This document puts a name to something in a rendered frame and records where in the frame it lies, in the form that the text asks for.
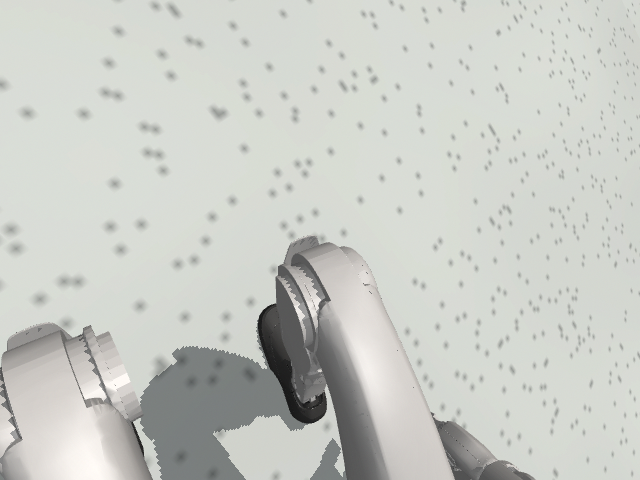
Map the right robot hand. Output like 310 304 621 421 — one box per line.
431 412 499 480

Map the right robot foot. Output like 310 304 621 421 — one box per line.
258 304 327 424

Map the right robot arm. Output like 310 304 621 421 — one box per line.
479 460 536 480

